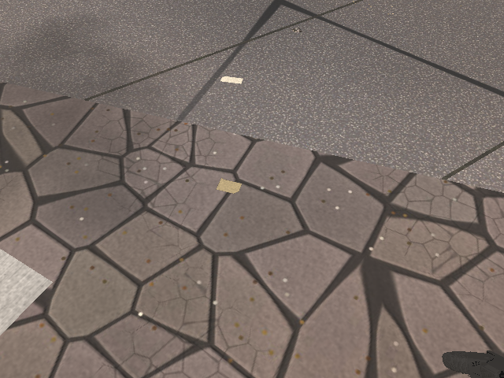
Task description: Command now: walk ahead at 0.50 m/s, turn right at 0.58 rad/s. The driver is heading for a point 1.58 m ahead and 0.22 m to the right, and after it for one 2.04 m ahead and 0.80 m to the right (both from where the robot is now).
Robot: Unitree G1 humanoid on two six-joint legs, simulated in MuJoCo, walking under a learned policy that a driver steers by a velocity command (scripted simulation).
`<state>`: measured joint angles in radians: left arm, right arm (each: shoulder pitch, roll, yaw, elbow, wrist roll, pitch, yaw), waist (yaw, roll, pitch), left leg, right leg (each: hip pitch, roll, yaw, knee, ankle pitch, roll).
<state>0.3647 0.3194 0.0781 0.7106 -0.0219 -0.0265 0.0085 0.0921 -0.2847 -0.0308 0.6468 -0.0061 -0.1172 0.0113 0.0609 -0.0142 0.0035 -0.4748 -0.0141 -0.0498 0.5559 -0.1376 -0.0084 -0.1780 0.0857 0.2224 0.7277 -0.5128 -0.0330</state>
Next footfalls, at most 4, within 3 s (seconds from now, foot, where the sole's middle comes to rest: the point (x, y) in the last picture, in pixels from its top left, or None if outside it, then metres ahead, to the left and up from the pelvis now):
0.48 right None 0.38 -0.17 -0.76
0.96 left None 0.40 0.07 -0.76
1.40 right None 0.40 -0.17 -0.76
1.70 left None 0.37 0.08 -0.76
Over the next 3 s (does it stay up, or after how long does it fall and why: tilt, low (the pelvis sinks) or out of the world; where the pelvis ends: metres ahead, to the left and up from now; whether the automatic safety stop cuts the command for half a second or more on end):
stays up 0.87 -0.25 0.00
